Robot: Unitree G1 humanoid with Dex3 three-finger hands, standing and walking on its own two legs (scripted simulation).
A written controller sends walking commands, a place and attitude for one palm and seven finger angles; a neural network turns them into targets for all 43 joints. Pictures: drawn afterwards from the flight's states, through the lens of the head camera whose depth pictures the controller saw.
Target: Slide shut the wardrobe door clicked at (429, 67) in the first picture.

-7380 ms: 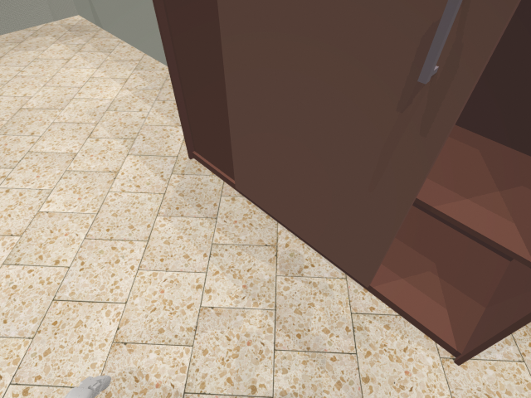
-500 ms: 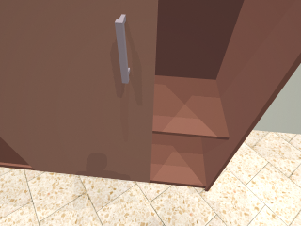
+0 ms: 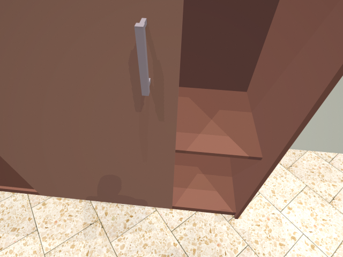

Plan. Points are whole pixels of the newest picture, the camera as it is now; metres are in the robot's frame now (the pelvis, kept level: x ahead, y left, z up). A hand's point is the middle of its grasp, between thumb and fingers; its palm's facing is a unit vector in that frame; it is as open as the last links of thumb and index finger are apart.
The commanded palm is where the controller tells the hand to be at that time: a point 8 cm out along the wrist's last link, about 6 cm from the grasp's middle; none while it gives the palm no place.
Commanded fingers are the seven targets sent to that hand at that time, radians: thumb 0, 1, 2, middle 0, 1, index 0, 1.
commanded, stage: look again from close up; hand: left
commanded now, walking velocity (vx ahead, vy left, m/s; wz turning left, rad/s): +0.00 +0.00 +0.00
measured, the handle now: (144, 59) +0.49 +0.10 +0.23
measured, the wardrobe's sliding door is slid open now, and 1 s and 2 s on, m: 0.37 0.37 0.37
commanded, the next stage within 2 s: raise the hand with hooked fingers in 0.40 s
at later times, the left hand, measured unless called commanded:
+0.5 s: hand out of the picture -0.02 +0.16 -0.18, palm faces +0.03 -0.99 -0.16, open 7.4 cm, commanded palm +0.09 +0.21 -0.07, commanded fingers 0.00 0.88 0.89 -0.20 -0.31 -0.20 -0.31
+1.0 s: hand out of the picture +0.12 +0.20 -0.01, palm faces +0.08 -1.00 -0.02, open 9.0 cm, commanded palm +0.13 +0.25 +0.03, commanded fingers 0.00 0.29 0.64 -0.24 -0.69 -0.24 -0.69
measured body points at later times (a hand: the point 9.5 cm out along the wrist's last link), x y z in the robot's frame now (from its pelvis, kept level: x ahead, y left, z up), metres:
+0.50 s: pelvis +0.00 +0.00 +0.00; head +0.01 +0.01 +0.45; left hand -0.02 +0.21 -0.16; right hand -0.02 -0.21 -0.16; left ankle -0.05 +0.10 -0.74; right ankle -0.01 -0.08 -0.74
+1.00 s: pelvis -0.04 +0.00 -0.04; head -0.03 +0.01 +0.41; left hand +0.11 +0.25 +0.00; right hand +0.20 -0.23 -0.05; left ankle -0.05 +0.10 -0.74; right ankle -0.01 -0.08 -0.74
